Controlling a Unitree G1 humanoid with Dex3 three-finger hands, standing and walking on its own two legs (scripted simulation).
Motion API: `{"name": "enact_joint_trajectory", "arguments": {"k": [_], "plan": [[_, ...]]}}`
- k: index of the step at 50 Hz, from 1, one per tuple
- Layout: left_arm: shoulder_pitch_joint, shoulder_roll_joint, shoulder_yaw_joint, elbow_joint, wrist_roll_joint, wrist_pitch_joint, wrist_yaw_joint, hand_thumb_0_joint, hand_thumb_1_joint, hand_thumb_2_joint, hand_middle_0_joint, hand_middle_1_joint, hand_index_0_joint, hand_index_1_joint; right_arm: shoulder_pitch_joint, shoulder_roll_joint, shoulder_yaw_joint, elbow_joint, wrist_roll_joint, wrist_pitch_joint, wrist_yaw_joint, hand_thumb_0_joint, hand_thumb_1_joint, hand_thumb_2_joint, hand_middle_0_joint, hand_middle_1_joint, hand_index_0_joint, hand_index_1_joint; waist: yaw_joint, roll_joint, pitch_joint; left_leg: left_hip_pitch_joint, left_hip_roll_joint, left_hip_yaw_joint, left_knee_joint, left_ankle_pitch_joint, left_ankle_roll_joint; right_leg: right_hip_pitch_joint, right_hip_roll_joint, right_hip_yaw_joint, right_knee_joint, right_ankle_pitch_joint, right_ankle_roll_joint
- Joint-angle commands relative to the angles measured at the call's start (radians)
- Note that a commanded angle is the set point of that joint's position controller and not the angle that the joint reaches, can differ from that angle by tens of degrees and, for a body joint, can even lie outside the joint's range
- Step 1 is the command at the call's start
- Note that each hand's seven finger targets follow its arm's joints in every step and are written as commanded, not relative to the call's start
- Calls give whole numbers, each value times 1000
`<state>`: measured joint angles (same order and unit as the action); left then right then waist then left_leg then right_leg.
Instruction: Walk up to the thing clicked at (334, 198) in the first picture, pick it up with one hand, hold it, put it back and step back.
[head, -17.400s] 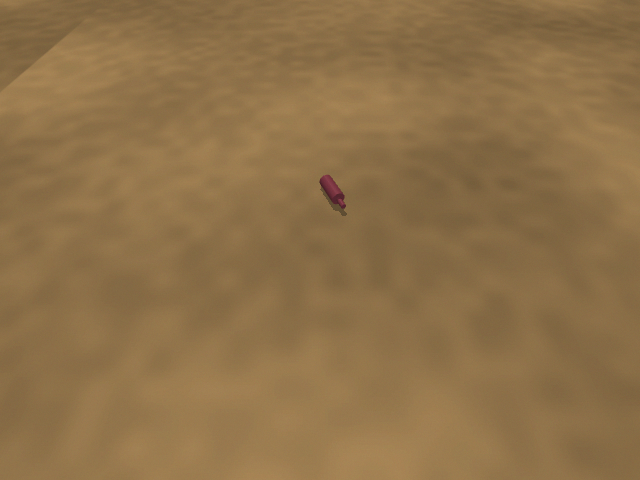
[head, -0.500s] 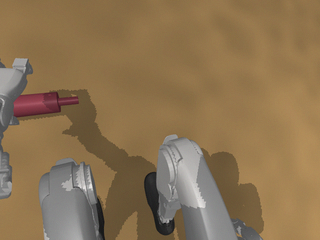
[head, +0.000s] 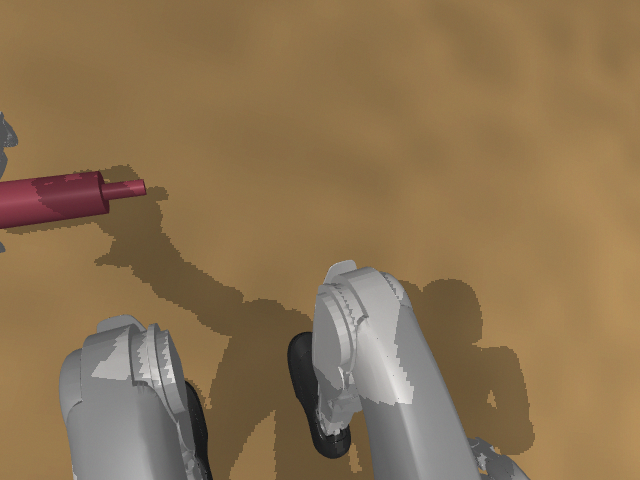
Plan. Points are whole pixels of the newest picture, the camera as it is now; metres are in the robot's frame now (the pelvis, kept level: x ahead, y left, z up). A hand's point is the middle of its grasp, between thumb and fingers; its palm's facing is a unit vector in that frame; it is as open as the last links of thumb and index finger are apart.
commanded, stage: close in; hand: left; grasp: from above
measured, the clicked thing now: (68, 196) +0.50 +0.24 -0.29
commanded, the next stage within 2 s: rest palm in 0.10 s
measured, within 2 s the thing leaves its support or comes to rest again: neither
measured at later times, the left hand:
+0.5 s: hand (25, 202) +0.48 +0.28 -0.23, palm faces -0.48 -0.06 -0.87, open 14.1 cm
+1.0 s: hand (36, 206) +0.48 +0.27 -0.26, palm faces -0.47 -0.07 -0.88, open 14.0 cm
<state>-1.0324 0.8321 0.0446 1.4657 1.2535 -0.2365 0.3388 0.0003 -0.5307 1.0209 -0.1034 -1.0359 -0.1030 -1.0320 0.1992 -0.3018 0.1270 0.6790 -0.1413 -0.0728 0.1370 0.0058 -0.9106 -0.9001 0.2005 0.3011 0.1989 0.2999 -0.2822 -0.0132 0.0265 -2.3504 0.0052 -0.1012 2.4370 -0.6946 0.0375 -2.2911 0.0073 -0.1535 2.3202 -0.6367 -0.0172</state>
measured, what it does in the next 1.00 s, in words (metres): stands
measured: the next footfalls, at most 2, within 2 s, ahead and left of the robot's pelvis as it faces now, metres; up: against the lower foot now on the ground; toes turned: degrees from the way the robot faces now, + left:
none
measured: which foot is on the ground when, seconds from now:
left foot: down 0.00-1.00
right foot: down 0.00-1.00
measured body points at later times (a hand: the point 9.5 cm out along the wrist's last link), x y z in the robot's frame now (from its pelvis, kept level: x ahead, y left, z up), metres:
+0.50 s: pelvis +0.00 +0.00 -0.01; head +0.28 +0.09 +0.33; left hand +0.50 +0.28 -0.18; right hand +0.02 -0.26 -0.08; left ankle +0.07 +0.11 -0.29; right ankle +0.11 -0.11 -0.29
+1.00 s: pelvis +0.00 +0.01 -0.02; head +0.29 +0.10 +0.31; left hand +0.50 +0.27 -0.21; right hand +0.02 -0.25 -0.07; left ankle +0.07 +0.11 -0.29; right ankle +0.11 -0.11 -0.29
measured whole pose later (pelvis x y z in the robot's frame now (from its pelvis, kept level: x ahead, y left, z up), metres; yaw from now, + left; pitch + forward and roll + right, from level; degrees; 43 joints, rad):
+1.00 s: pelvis +0.00 +0.01 -0.02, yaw -5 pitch +30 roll -14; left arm -1.07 0.98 0.12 1.69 1.38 -0.28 0.58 0.00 -0.51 1.06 -0.11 -0.98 -0.09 -1.00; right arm 0.17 -0.33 0.25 0.63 -0.24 -0.18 0.22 0.00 -0.90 -0.91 0.20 0.30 0.20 0.30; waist -0.40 -0.11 0.14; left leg -2.36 0.02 -0.18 2.54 -0.74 0.04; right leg -2.27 0.03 -0.22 2.36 -0.64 0.00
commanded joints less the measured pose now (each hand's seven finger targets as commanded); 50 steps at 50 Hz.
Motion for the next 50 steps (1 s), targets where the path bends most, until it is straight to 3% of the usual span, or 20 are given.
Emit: {"name": "enact_joint_trajectory", "arguments": {"k": [1, 5, 10, 12, 13, 15, 16, 17, 19, 21, 23, 24, 28, 34, 36, 37, 43, 44, 47, 50], "plan": [[-413, 122, -52, -197, 9, -69, 24, 0, -526, 1099, -97, -1092, -97, -1091, 262, -257, -95, 39, -13, 3, -5, 0, -913, -900, 199, 300, 199, 300, -80, 361, -731, 541, -15, 13, -235, 175, -15, 367, 42, -32, -240, 170, -27], [-358, 128, -43, -78, 35, -61, 80, 0, -501, 1028, -83, -1066, -96, -1052, 237, -271, -85, 26, -17, 9, -3, 0, -906, -898, 200, 300, 200, 300, -65, 369, -698, 579, -13, -14, -258, 229, -23, 310, 41, -53, -205, 209, -29], [-358, 202, 0, -13, 98, -36, 144, 0, -471, 1042, -130, -1037, -132, -1034, 216, -267, -61, 10, -30, -1, 12, 0, -909, -899, 200, 300, 200, 300, -58, 408, -665, 573, -14, -1, -255, 271, -20, 315, 40, -45, -180, 254, -28], [-369, 212, 26, 4, 100, -26, 172, 0, -532, 1061, -90, -996, -74, -1012, 219, -275, -58, 0, -34, -7, 18, 0, -903, -902, 199, 300, 199, 300, -72, 387, -692, 570, -14, -1, -246, 279, -13, 334, 43, -50, -185, 264, -24], [-363, 187, 13, 67, 98, -20, 177, 0, -537, 1015, -74, -992, -66, -999, 205, -273, -47, -9, -40, -15, 25, 0, -905, -902, 199, 300, 199, 300, -101, 351, -632, 519, -14, 2, -232, 241, -6, 320, 44, -46, -185, 244, -21], [-347, 191, 13, 93, 98, -17, 195, 0, -552, 1032, -71, -974, -56, -988, 203, -279, -42, -15, -37, -22, 22, 0, -901, -900, 199, 300, 199, 300, -98, 335, -623, 486, -17, 5, -239, 212, -3, 334, 47, -45, -200, 220, -21], [-367, 227, 34, 94, 103, -16, 201, 0, -539, 1014, -72, -974, -63, -982, 196, -285, -39, -18, -41, -30, 23, 0, -900, -900, 199, 300, 199, 300, -111, 336, -604, 485, -13, -3, -235, 189, -3, 312, 48, -48, -190, 197, -20], [-370, 287, 69, 68, 108, -18, 210, 0, -551, 1028, -75, -971, -60, -985, 199, -296, -42, -15, -41, -33, 20, 0, -902, -901, 199, 300, 199, 300, -91, 366, -629, 499, -12, -1, -237, 190, -5, 326, 48, -44, -191, 194, -23], [-369, 258, 52, 107, 122, -13, 211, 0, -558, 1023, -70, -969, -55, -984, 197, -293, -31, -28, -49, -45, 28, 0, -903, -902, 199, 300, 199, 300, -113, 376, -610, 512, -8, -1, -225, 192, -8, 316, 46, -42, -173, 201, -23], [-337, 280, 87, 132, 113, -11, 220, 0, -551, 1034, -71, -974, -56, -989, 217, -297, -26, -21, -57, -51, 32, 0, -901, -901, 199, 300, 199, 300, -129, 330, -585, 470, -10, 3, -202, 190, 1, 342, 50, -46, -185, 205, -13], [-359, 307, 96, 94, 110, -20, 224, 0, -552, 1045, -72, -978, -55, -994, 220, -307, -17, -20, -62, -59, 32, 0, -901, -901, 199, 300, 199, 300, -131, 354, -605, 481, -9, 3, -196, 193, -1, 357, 48, -46, -182, 208, -16], [-355, 337, 107, 74, 105, -25, 227, 0, -547, 1021, -67, -979, -55, -990, 213, -304, -16, -20, -61, -60, 32, 0, -900, -901, 199, 300, 199, 300, -113, 386, -633, 490, -7, 2, -202, 190, -4, 377, 52, -46, -185, 203, -19], [-346, 335, 95, 58, 101, -36, 219, 0, -555, 1034, -67, -972, -50, -988, 234, -315, -4, -19, -73, -74, 41, 0, -901, -902, 199, 300, 199, 300, -137, 386, -636, 504, -2, -2, -164, 226, -4, 403, 53, -52, -174, 240, -13], [-276, 354, 101, 90, 98, -44, 234, 0, -554, 1047, -70, -965, -49, -985, 234, -333, 9, -17, -84, -80, 53, 0, -900, -902, 199, 300, 199, 300, -126, 392, -607, 498, 4, -20, -154, 258, -17, 406, 62, -75, -164, 260, -22], [-283, 386, 114, 45, 106, -47, 245, 0, -544, 1066, -79, -974, -57, -996, 239, -330, 11, -15, -86, -77, 57, 0, -899, -902, 199, 300, 200, 300, -114, 450, -649, 553, 10, -25, -164, 289, -23, 420, 65, -77, -156, 280, -23], [-284, 352, 102, 81, 107, -46, 245, 0, -538, 1049, -76, -965, -57, -984, 237, -333, 10, -15, -90, -82, 62, 0, -899, -902, 199, 300, 199, 300, -137, 440, -607, 546, 13, -35, -163, 282, -27, 381, 61, -86, -143, 270, -23], [-285, 376, 100, 103, 111, -44, 273, 0, -521, 1078, -95, -980, -72, -1002, 209, -335, 29, -13, -91, -93, 73, 0, -900, -903, 199, 300, 200, 300, -138, 406, -562, 480, 13, -37, -160, 235, -16, 401, 73, -90, -157, 257, -17], [-282, 341, 85, 158, 119, -41, 271, 0, -512, 1063, -97, -979, -77, -998, 212, -342, 31, -17, -97, -100, 77, 0, -900, -903, 199, 300, 199, 300, -166, 379, -498, 466, 14, -47, -154, 210, -17, 349, 66, -97, -149, 231, -16], [-314, 388, 102, 82, 119, -47, 283, 0, -523, 1050, -85, -981, -67, -997, 200, -354, 30, -20, -94, -108, 80, 0, -900, -903, 199, 300, 199, 300, -147, 437, -560, 528, 18, -57, -174, 231, -25, 369, 67, -101, -148, 243, -18], [-296, 320, 63, 166, 113, -35, 286, 0, -499, 1051, -101, -989, -84, -1005, 183, -344, 37, -24, -99, -122, 94, 0, -902, -905, 199, 300, 199, 300, -174, 400, -489, 487, 21, -60, -160, 204, -23, 347, 69, -104, -141, 239, -8]]}}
